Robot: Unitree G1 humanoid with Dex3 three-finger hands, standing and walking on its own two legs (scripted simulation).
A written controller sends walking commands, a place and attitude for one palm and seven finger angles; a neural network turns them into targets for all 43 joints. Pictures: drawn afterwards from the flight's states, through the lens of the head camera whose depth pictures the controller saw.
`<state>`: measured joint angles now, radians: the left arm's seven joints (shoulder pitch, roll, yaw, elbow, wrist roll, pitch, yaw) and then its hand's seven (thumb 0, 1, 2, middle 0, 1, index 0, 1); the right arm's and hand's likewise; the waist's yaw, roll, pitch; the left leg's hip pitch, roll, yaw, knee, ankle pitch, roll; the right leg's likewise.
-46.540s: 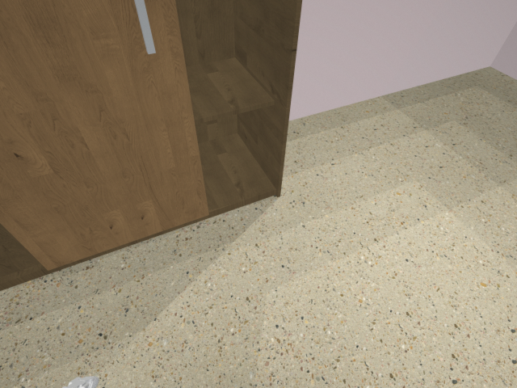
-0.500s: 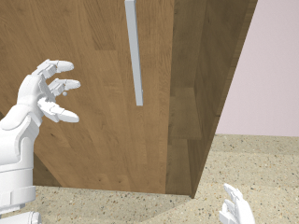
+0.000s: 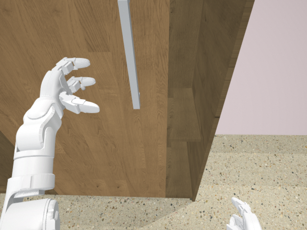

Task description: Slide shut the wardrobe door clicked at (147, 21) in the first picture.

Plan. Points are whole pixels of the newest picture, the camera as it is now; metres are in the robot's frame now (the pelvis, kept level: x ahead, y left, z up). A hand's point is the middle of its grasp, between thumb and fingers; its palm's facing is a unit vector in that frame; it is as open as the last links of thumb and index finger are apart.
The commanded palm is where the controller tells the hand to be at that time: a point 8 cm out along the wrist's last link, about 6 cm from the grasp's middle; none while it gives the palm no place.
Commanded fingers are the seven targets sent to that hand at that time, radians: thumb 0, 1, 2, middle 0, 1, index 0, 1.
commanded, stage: move the hooked fingers beside the handle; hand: left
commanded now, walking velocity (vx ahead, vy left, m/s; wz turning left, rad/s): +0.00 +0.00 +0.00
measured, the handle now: (132, 60) +0.47 +0.09 +0.24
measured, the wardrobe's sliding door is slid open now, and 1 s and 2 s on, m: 0.17 0.17 0.17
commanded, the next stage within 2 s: feel for the door with the fingertips in 1.32 s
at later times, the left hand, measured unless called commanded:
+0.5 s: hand (103, 77) +0.42 +0.16 +0.23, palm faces +0.07 -1.00 +0.00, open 14.0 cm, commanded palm +0.39 +0.21 +0.23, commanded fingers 0.00 -0.50 0.30 -0.30 -1.20 -0.30 -1.20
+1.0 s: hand (102, 79) +0.41 +0.16 +0.23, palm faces +0.06 -1.00 +0.01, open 14.0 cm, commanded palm +0.38 +0.20 +0.23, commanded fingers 0.00 -0.50 0.30 -0.30 -1.20 -0.30 -1.20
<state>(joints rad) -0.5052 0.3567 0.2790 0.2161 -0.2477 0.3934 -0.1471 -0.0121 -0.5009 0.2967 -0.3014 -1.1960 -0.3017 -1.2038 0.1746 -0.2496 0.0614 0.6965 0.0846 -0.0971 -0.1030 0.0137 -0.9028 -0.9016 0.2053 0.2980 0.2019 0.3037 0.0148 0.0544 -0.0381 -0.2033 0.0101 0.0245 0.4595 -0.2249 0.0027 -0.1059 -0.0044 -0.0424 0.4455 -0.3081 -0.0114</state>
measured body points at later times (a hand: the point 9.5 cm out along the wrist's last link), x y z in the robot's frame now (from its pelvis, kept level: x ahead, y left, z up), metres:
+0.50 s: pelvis +0.01 -0.01 +0.00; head -0.01 -0.03 +0.45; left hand +0.41 +0.21 +0.23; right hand +0.15 -0.25 -0.11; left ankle +0.01 +0.12 -0.74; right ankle -0.04 -0.11 -0.74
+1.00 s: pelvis +0.01 +0.00 +0.00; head -0.02 -0.02 +0.45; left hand +0.40 +0.21 +0.23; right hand +0.15 -0.24 -0.10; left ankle +0.01 +0.12 -0.74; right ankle -0.04 -0.11 -0.74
